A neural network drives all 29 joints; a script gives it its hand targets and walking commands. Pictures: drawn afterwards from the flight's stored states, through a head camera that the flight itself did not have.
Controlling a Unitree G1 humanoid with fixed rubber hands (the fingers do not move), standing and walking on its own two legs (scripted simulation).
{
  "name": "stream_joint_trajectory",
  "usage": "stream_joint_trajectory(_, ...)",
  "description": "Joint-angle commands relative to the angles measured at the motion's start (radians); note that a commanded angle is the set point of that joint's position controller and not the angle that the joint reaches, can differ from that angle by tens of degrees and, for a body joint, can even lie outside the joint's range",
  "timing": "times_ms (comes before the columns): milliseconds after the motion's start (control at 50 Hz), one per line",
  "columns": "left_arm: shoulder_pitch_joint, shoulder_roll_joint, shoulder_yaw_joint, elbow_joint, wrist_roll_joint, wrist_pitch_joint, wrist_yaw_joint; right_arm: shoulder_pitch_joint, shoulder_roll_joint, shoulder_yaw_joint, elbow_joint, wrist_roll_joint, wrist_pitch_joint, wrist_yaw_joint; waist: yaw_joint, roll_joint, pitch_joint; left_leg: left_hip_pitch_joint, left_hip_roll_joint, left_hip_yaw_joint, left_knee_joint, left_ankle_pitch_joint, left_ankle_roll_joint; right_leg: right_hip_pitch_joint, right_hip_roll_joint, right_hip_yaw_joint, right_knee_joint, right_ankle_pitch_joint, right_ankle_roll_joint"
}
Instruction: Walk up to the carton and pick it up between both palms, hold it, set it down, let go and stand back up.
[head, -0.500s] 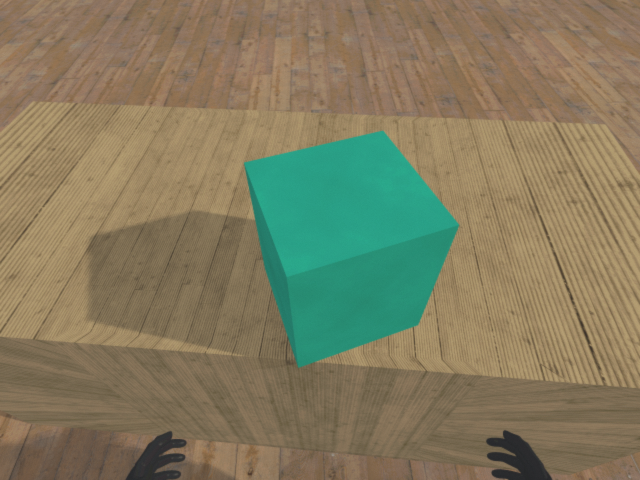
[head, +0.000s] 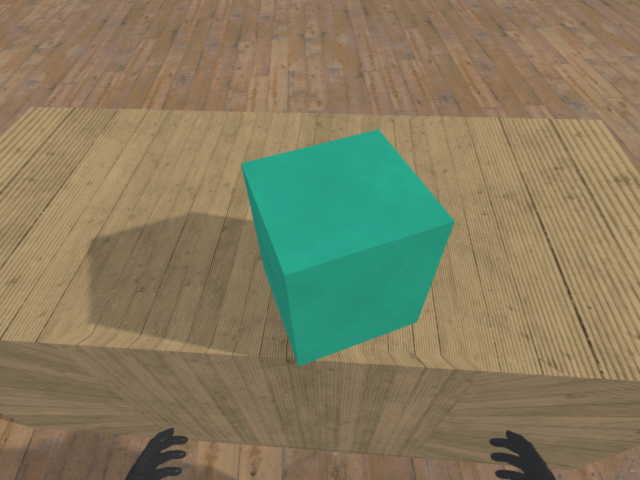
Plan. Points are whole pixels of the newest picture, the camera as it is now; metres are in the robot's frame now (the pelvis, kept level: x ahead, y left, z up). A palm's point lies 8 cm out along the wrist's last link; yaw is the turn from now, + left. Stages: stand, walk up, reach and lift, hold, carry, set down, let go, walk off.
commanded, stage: stand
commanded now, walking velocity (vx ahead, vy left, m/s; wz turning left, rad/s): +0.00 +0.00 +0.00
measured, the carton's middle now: (337, 250) +0.42 +0.00 +0.01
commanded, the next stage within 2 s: walk up in 0.72 s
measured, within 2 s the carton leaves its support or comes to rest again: neither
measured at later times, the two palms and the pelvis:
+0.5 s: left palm out of the picture +0.09 +0.25 -0.09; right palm out of the picture +0.10 -0.26 -0.10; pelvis +0.00 +0.00 +0.00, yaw +0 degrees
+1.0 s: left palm out of the picture +0.09 +0.25 -0.10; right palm out of the picture +0.09 -0.26 -0.10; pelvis +0.00 +0.00 +0.00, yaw +0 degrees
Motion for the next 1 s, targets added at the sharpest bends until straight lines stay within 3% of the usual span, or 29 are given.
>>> stream_joint_trajectory(0,-0.001,0.114,0.036,-0.073,-0.001,-0.016,0.003,-0.006,-0.118,-0.034,-0.073,0.003,-0.022,-0.004,0.005,-0.023,-0.038,-0.018,0.088,-0.101,-0.103,0.062,0.030,0.018,-0.066,0.075,-0.095,0.082,-0.036)
stream_joint_trajectory(80,-0.004,0.128,0.039,-0.065,-0.002,-0.016,0.004,0.015,-0.114,-0.034,-0.060,0.001,-0.021,-0.004,0.000,-0.009,-0.041,-0.009,0.085,-0.099,-0.113,0.044,0.031,0.002,-0.070,0.079,-0.097,0.063,-0.039)
stream_joint_trajectory(120,0.008,0.129,0.043,-0.060,-0.002,-0.014,0.003,0.009,-0.115,-0.036,-0.061,0.000,-0.020,-0.004,0.002,0.001,0.008,-0.038,0.085,-0.111,-0.140,-0.054,0.032,-0.020,-0.065,0.090,-0.108,0.001,-0.037)
stream_joint_trajectory(160,0.016,0.129,0.038,-0.057,-0.002,-0.015,0.002,0.012,-0.111,-0.038,-0.063,0.001,-0.021,-0.003,-0.001,0.012,0.025,-0.066,0.079,-0.114,-0.144,-0.062,0.027,-0.021,-0.064,0.085,-0.118,-0.006,-0.037)
stream_joint_trajectory(200,0.019,0.124,0.038,-0.055,-0.002,-0.020,0.003,0.018,-0.110,-0.036,-0.060,0.000,-0.022,-0.003,0.007,-0.007,0.018,-0.036,0.077,-0.101,-0.125,0.001,0.022,-0.028,-0.067,0.086,-0.120,0.031,-0.036)
stream_joint_trajectory(240,0.028,0.129,0.038,-0.053,0.001,-0.023,0.003,0.020,-0.120,-0.036,-0.060,-0.003,-0.026,-0.005,0.004,0.016,-0.016,-0.005,0.079,-0.105,-0.115,0.049,0.021,-0.028,-0.064,0.078,-0.112,0.061,-0.034)
stream_joint_trajectory(280,0.025,0.127,0.038,-0.054,0.000,-0.023,0.005,0.027,-0.114,-0.036,-0.057,0.000,-0.029,-0.005,-0.002,-0.014,-0.051,0.001,0.083,-0.106,-0.110,0.073,0.028,0.011,-0.066,0.076,-0.095,0.086,-0.037)
stream_joint_trajectory(300,0.034,0.122,0.036,-0.050,0.001,-0.024,0.004,0.021,-0.121,-0.037,-0.059,-0.006,-0.030,-0.006,0.004,0.003,-0.076,0.031,0.085,-0.099,-0.105,0.106,0.027,0.012,-0.067,0.065,-0.092,0.106,-0.033)
stream_joint_trajectory(320,0.031,0.126,0.038,-0.048,0.002,-0.025,0.005,0.021,-0.121,-0.033,-0.056,-0.005,-0.029,-0.007,0.006,0.019,-0.094,0.024,0.086,-0.102,-0.097,0.100,0.027,0.026,-0.068,0.071,-0.094,0.101,-0.035)
stream_joint_trajectory(380,0.009,0.128,0.037,-0.044,-0.003,-0.024,0.007,0.027,-0.110,-0.031,-0.050,0.002,-0.025,-0.006,-0.005,-0.018,-0.057,0.009,0.087,-0.100,-0.101,0.115,0.030,0.017,-0.072,0.072,-0.093,0.122,-0.035)
stream_joint_trajectory(400,0.013,0.122,0.036,-0.044,-0.002,-0.022,0.006,0.033,-0.113,-0.032,-0.051,0.003,-0.024,-0.007,-0.002,-0.001,-0.037,-0.005,0.087,-0.102,-0.107,0.120,0.031,0.010,-0.070,0.070,-0.093,0.124,-0.033)
stream_joint_trajectory(460,0.037,0.137,0.036,-0.035,-0.009,-0.016,0.007,0.039,-0.109,-0.033,-0.047,0.001,-0.018,-0.008,0.001,-0.033,-0.011,-0.009,0.083,-0.100,-0.105,0.062,0.028,-0.025,-0.076,0.080,-0.114,0.063,-0.037)
stream_joint_trajectory(600,0.038,0.133,0.031,-0.027,-0.006,-0.014,0.005,0.037,-0.119,-0.029,-0.037,0.000,-0.020,-0.008,0.004,-0.012,0.031,-0.027,0.080,-0.102,-0.126,-0.008,0.020,-0.046,-0.072,0.086,-0.132,0.005,-0.035)
stream_joint_trajectory(660,0.033,0.144,0.034,-0.030,-0.005,-0.019,0.007,0.055,-0.116,-0.028,-0.037,-0.002,-0.025,-0.007,-0.006,-0.022,-0.008,0.003,0.083,-0.101,-0.120,0.067,0.021,-0.028,-0.075,0.081,-0.114,0.069,-0.040)
stream_joint_trajectory(720,0.028,0.130,0.035,-0.023,-0.008,-0.018,0.004,0.044,-0.118,-0.024,-0.031,0.002,-0.024,-0.008,-0.002,-0.032,-0.045,0.004,0.085,-0.105,-0.120,0.030,0.027,0.000,-0.070,0.081,-0.120,0.035,-0.041)
stream_joint_trajectory(760,0.034,0.134,0.031,-0.017,-0.007,-0.017,0.005,0.039,-0.117,-0.022,-0.033,0.000,-0.023,-0.009,0.001,0.009,-0.041,-0.005,0.083,-0.108,-0.121,0.024,0.024,-0.006,-0.071,0.087,-0.121,0.035,-0.038)
stream_joint_trajectory(840,0.039,0.140,0.030,-0.016,-0.006,-0.018,0.006,0.055,-0.116,-0.022,-0.026,0.000,-0.025,-0.010,-0.001,-0.022,-0.038,0.000,0.082,-0.104,-0.112,0.079,0.023,-0.001,-0.068,0.078,-0.110,0.084,-0.035)
stream_joint_trajectory(880,0.040,0.139,0.028,-0.021,-0.005,-0.018,0.007,0.055,-0.126,-0.025,-0.022,0.001,-0.024,-0.010,0.000,-0.010,-0.044,-0.004,0.084,-0.105,-0.108,0.105,0.026,0.018,-0.069,0.077,-0.103,0.104,-0.035)
stream_joint_trajectory(920,0.039,0.181,0.048,-0.048,0.000,-0.023,0.019,0.038,-0.159,-0.033,-0.031,-0.009,-0.009,-0.009,0.001,0.022,-0.054,0.022,0.083,-0.082,-0.044,0.238,0.039,-0.014,-0.099,0.102,-0.069,0.237,-0.057)
stream_joint_trajectory(980,0.040,0.184,0.053,-0.060,0.001,-0.020,0.023,0.039,-0.159,-0.038,-0.037,-0.009,0.005,-0.004,-0.006,0.005,-0.074,0.036,0.084,-0.081,-0.022,0.222,0.056,-0.022,-0.102,0.115,-0.049,0.234,-0.068)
